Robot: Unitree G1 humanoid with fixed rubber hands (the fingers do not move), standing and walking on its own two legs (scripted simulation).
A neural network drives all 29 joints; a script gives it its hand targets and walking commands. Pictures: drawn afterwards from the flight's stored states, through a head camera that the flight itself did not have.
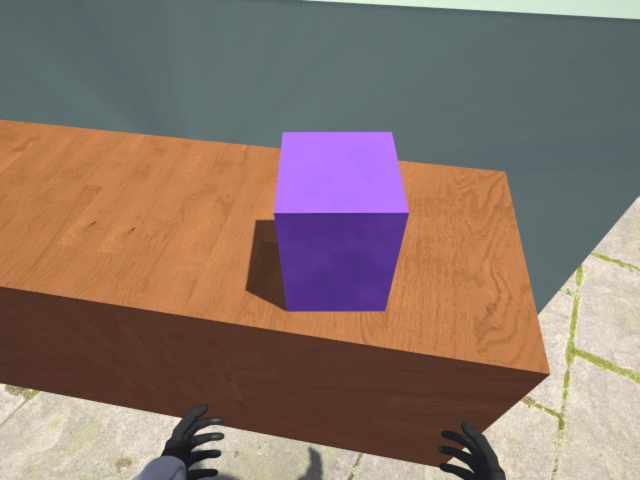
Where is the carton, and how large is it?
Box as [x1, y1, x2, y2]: [274, 132, 408, 311]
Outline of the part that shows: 283,132 274,207 274,217 287,311 384,310 408,214 391,132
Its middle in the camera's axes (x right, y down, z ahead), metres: +0.03 -0.02 +0.61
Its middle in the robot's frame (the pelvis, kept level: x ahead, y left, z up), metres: +0.47 +0.04 +0.03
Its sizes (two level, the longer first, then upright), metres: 0.171 0.164 0.234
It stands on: a pedestal, 0.69 m high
